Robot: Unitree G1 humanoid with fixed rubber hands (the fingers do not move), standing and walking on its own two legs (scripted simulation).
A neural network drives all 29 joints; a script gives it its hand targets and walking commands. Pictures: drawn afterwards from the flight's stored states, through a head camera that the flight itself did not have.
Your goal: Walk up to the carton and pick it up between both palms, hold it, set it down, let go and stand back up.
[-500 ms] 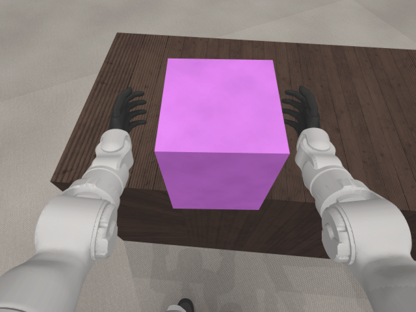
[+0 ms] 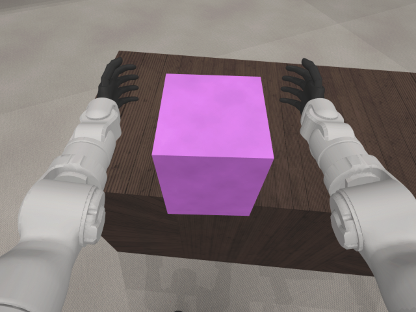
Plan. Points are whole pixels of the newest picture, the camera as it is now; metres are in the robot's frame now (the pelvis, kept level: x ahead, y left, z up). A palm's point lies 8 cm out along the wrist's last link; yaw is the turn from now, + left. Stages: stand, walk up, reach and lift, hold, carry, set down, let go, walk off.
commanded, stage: set down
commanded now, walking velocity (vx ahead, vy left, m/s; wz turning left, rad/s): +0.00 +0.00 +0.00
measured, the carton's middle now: (210, 150) +0.46 +0.06 +0.00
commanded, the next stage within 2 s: none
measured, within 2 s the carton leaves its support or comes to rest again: neither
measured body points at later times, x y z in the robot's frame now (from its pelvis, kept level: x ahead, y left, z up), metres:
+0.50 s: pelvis +0.01 +0.00 +0.01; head +0.05 +0.01 +0.46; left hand +0.44 +0.25 +0.13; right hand +0.48 -0.13 +0.13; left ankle +0.04 +0.12 -0.73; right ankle -0.01 -0.10 -0.73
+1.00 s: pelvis +0.00 +0.00 +0.01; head +0.02 +0.01 +0.46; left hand +0.38 +0.25 +0.08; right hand +0.41 -0.13 +0.07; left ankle +0.04 +0.12 -0.73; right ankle -0.01 -0.10 -0.73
